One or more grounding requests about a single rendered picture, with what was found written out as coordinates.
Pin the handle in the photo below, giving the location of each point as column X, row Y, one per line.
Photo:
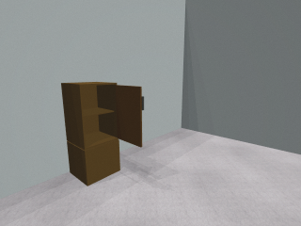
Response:
column 142, row 102

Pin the cupboard door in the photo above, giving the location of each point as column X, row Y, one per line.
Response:
column 129, row 114

